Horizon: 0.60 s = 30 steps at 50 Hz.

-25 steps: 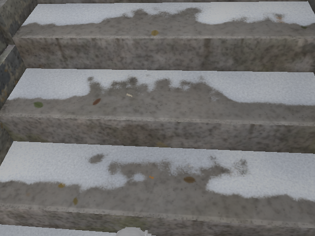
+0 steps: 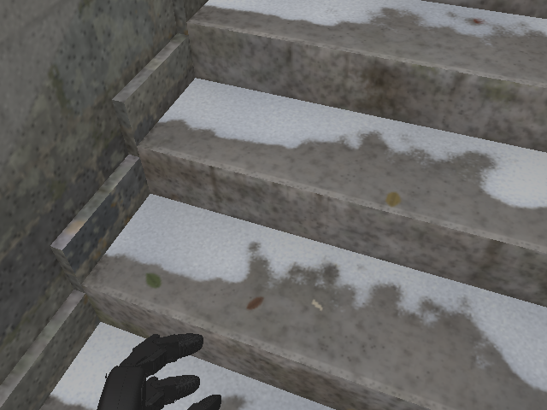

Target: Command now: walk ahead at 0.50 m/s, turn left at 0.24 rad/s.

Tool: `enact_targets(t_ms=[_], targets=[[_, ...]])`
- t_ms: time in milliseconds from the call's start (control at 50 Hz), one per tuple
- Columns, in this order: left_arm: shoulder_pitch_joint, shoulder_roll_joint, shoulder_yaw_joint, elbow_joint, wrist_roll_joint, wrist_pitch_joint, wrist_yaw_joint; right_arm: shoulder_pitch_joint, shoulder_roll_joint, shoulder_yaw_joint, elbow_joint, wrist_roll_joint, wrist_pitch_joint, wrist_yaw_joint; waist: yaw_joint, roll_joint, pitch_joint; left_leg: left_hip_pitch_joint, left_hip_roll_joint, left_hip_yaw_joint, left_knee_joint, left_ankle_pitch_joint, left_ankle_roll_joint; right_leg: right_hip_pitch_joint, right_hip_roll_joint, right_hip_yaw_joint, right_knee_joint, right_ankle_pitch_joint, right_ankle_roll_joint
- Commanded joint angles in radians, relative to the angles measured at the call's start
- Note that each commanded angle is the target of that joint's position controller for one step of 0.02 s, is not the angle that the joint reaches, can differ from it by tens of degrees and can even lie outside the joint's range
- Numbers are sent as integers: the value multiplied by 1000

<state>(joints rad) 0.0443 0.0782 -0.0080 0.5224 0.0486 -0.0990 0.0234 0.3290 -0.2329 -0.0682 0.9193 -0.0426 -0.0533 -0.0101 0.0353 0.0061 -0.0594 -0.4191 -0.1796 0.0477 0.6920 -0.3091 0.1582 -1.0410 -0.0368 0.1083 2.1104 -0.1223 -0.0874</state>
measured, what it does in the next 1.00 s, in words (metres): climbs, turning right: right foot 0.15 m higher, then left foot 0.15 m higher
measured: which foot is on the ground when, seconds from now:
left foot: down 0.00-0.28, up 0.30-0.68, down 0.70-1.00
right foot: up 0.00-0.26, down 0.28-0.70, up 0.72-1.00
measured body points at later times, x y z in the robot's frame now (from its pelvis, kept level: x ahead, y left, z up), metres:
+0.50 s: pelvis +0.32 -0.08 +0.16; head +0.32 -0.08 +0.61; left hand +0.34 +0.18 +0.02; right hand +0.49 -0.30 +0.09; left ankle +0.35 +0.04 -0.27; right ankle +0.29 -0.11 -0.56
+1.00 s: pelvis +0.60 -0.14 +0.33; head +0.60 -0.13 +0.78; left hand +0.88 -0.07 +0.29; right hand +0.47 -0.34 +0.19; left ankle +0.59 -0.04 -0.40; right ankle +0.62 -0.29 -0.09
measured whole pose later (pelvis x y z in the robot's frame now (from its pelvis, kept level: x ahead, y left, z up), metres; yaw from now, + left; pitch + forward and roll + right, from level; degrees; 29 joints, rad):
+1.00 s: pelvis +0.60 -0.14 +0.33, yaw -17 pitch +2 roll +2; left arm 0.01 0.04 -0.02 0.56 0.03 -0.06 0.02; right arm 0.49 -0.15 -0.04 1.08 -0.02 -0.12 0.00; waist -0.01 -0.05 -0.05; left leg -0.23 -0.02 0.11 0.49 -0.31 0.05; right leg -1.25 0.00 0.10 2.11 -0.34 -0.14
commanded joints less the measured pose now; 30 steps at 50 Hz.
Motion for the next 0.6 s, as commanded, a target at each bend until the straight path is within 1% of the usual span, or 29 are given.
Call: enact_targets(t_ms=[20, 40, 60, 80, 100, 120, 140, 160, 180, 200, 220, 240, 260, 280, 300, 320, 340, 360, 380, 400, 420, 440, 460, 480, 500, 520, 560, 580, 600], targets=[[-11, -75, -48, -38, -8, 31, 23, 126, 25, 32, 55, -4, -55, 34, -4, 32, 93, 88, 252, -295, -305, 214, -10, -336, -25, -111, 215, -99, -23], [-77, -87, -55, -64, -15, 40, 25, 147, 10, 31, 68, -4, -61, 34, -13, 32, 98, 129, 270, -290, -343, 189, -16, -407, -30, -137, 217, -137, -21], [-182, -99, -71, -109, -6, 48, 27, 172, 9, 33, 86, 7, -64, 38, -31, 21, 132, 85, 246, -261, -389, 139, -55, -401, -34, -175, 97, -176, -28], [-262, -85, -73, -139, -10, 51, 29, 180, -7, 32, 107, 10, -66, 29, -54, 35, 147, 93, 259, -280, -445, 114, -56, -405, -43, -199, 32, -204, -23], [-324, -53, -71, -154, -9, 58, 19, 185, -32, 23, 101, 35, -56, -3, -77, 7, 106, 105, 286, -285, -557, 254, -56, -283, -43, -243, -165, -174, -15], [-339, -31, -69, -170, -8, 61, 7, 185, -48, 21, 104, 32, -46, -28, -81, 25, 95, 133, 291, -275, -602, 348, -32, -209, -54, -242, -276, -187, -11], [-272, -35, -57, -127, -3, 67, 2, 198, -48, 19, 103, 25, -42, -48, -78, 48, 7, 259, 317, -247, -597, 575, -19, -149, -42, -257, -248, -171, -17], [-190, -6, -45, -96, -5, 69, 0, 188, -70, 8, 102, 24, -46, -53, -44, 64, -17, 358, 318, -167, -568, 778, -9, -117, -44, -255, -324, -225, -32], [-134, -9, -46, -43, -10, 73, -8, 185, -62, 10, 93, 29, -40, -59, -21, 46, -63, 415, 313, -71, -531, 1071, -17, -15, -5, -294, -395, -265, -55], [-95, -14, -53, -18, -20, 72, -3, 108, -86, 7, 42, 48, -53, -66, 33, 72, -108, 342, 316, -3, -508, 1457, -13, 239, 30, -344, -610, -289, -73], [-63, 24, -40, 30, -50, 84, 0, 72, -108, 2, -1, 82, -60, -78, 49, 74, -211, 286, 317, -3, -449, 1757, -8, 486, 102, -362, -714, -193, -64], [38, 65, -24, 57, -63, 91, 13, 77, -155, -8, -11, 65, -80, -68, 102, 153, -203, 373, 383, -37, -305, 2054, -23, 513, 94, -345, -819, -224, -57], [125, 122, -9, 91, -54, 89, 12, 77, -185, -28, -22, 44, -88, -47, 109, 231, -230, 504, 424, -61, -126, 2085, -30, 516, 112, -319, -1004, -330, -70], [172, 158, 11, 123, -21, 71, 4, 49, -193, -46, -50, 46, -93, -29, 129, 208, -240, 505, 383, -44, 94, 1992, -33, 618, 148, -281, -1232, -295, -87], [206, 217, 42, 172, -3, 49, -12, 41, -125, -40, -90, 23, -102, -26, 131, 108, -208, 247, 252, -61, 462, 1041, -69, 816, 46, 25, -1449, -86, -187], [257, 314, 84, 252, -11, 57, -5, 149, -16, -15, -168, 19, -100, 10, 51, -331, -262, -204, 15, -47, 1050, 112, -155, 1059, -248, 664, -1723, 435, -370], [216, 248, 85, 242, -32, 58, -3, 138, 7, -1, -201, -23, -97, 20, 12, -72, -264, -342, 96, -130, 1341, 143, -111, 979, -239, 741, -1788, 45, -345], [213, 200, 71, 300, -32, 46, 0, -27, 60, 15, -278, -26, -88, 21, -14, 8, -96, -474, 131, -125, 1425, 192, -91, 857, -201, 635, -1801, -372, -279], [239, 149, 63, 357, -22, 39, 3, -93, 117, 43, -326, -29, -80, 18, -45, 49, 43, -618, 140, -111, 1514, 182, -65, 775, -163, 490, -1773, -311, -240], [275, 123, 54, 406, -17, 24, 8, -127, 158, 67, -348, -29, -66, 12, -61, 69, 107, -695, 168, -115, 1527, 151, -56, 716, -104, 318, -1719, -155, -201], [311, 81, 41, 438, -14, 17, -5, -115, 181, 84, -358, -17, -44, 5, -89, 79, 127, -738, 159, -104, 1575, 110, -45, 693, -61, 202, -1685, -59, -156], [328, 67, 27, 460, -27, 4, -16, -104, 184, 94, -348, -10, -25, -1, -108, 74, 151, -774, 171, -107, 1538, 109, -43, 648, -27, 119, -1687, -25, -125], [292, 96, 25, 446, -32, -6, -25, -129, 175, 106, -371, -3, -12, -4, -128, 71, 149, -728, 183, -75, 1400, 106, -51, 580, 2, 56, -1721, -24, -95], [308, 116, 18, 445, -42, -23, -32, -194, 183, 116, -388, 7, -5, -16, -116, 43, 163, -760, 168, -25, 1432, 79, -62, 544, -12, 62, -1776, 62, -97], [355, 136, 14, 456, -38, -38, -39, -260, 191, 129, -429, 10, 3, -28, -103, 12, 155, -783, 171, 14, 1444, 47, -70, 544, -26, 98, -1808, 117, -92], [400, 170, 22, 465, -38, -46, -41, -309, 178, 128, -454, 5, 8, -39, -86, -37, 148, -865, 189, 26, 1502, 7, -77, 607, -46, 142, -1830, 142, -110], [442, 188, 30, 479, -61, -45, -36, -410, 171, 146, -517, -8, 12, -44, -80, -47, 155, -840, 244, 22, 1240, -8, -72, 630, -26, 145, -1892, 44, -87], [492, 195, 36, 492, -61, -34, -15, -477, 166, 150, -543, -1, 8, -37, -42, -47, 148, -820, 236, 64, 1132, -32, -71, 672, -18, 151, -1933, 107, -104], [505, 217, 52, 471, -79, -18, 8, -492, 137, 152, -551, 12, 11, -26, -8, -21, 100, -565, 232, 123, 818, -10, -82, 669, -29, 129, -2062, 321, -117]])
